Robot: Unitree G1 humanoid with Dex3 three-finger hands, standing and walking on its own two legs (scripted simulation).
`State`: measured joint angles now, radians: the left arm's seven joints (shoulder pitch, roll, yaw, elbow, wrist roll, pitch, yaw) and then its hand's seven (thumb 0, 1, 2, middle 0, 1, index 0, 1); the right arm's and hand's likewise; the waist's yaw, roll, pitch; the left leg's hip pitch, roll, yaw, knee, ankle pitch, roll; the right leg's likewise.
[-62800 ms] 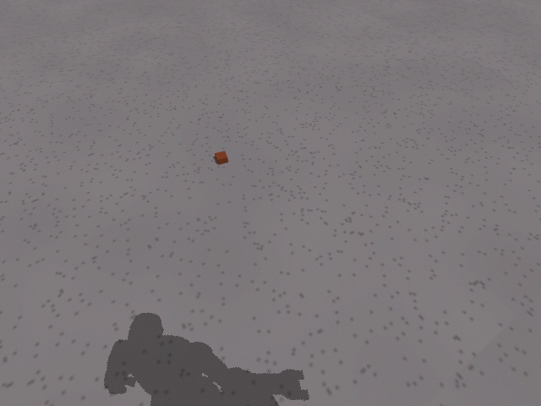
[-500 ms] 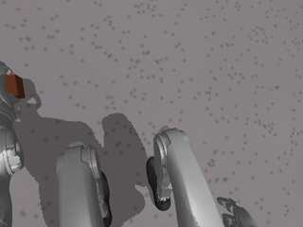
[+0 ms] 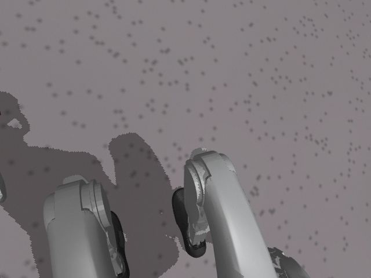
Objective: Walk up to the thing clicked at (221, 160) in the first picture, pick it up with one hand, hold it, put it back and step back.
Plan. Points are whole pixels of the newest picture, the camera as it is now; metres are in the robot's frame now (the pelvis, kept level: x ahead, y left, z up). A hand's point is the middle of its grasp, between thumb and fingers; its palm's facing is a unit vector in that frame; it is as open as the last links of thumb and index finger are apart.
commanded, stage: lower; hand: left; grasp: from above
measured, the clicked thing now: out of the picture +0.50 +0.35 -0.20
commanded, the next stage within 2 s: rest in 0.28 s
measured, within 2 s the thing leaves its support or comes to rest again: rests again in 1.60 s
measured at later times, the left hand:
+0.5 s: hand out of the picture +0.48 +0.35 -0.22, palm faces -0.37 -0.22 -0.90, open 8.3 cm
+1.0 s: hand out of the picture +0.48 +0.34 -0.25, palm faces -0.37 -0.26 -0.89, open 8.3 cm
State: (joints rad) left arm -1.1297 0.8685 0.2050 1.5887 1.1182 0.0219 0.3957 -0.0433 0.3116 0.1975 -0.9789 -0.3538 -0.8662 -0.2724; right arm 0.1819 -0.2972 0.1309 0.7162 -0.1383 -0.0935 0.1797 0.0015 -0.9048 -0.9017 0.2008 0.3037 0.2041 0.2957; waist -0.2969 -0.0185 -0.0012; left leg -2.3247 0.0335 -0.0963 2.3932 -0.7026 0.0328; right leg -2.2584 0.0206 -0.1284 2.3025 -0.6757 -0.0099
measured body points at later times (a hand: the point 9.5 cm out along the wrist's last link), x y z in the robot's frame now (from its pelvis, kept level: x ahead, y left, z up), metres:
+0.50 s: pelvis +0.00 +0.00 -0.02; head +0.28 +0.09 +0.32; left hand +0.50 +0.35 -0.17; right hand +0.03 -0.26 -0.10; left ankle +0.07 +0.12 -0.30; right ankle +0.10 -0.11 -0.30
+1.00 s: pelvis +0.00 +0.00 -0.03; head +0.29 +0.09 +0.30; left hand +0.49 +0.35 -0.20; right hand +0.02 -0.26 -0.09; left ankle +0.07 +0.12 -0.30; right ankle +0.10 -0.11 -0.30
